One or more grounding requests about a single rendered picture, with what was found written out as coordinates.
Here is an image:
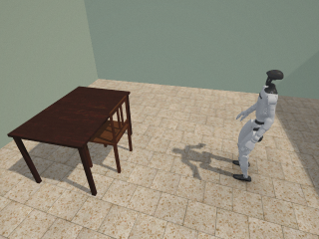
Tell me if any robot left upper arm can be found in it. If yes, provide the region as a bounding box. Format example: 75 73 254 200
263 95 277 124

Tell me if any right robot hand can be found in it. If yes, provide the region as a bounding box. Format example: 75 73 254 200
236 111 249 121

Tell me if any table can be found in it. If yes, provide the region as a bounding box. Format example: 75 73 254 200
7 86 133 196

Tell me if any left robot shin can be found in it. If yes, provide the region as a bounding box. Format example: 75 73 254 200
238 156 249 178

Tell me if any left robot forearm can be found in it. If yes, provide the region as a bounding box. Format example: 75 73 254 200
251 119 273 143

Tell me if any robot left thigh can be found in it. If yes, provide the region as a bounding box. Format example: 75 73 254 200
238 129 263 159

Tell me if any chair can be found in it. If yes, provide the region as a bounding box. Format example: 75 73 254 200
84 96 133 173

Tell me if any right robot forearm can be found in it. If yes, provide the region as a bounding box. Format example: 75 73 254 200
246 102 257 114

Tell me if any left robot hand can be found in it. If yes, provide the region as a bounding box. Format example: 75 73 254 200
239 140 255 156

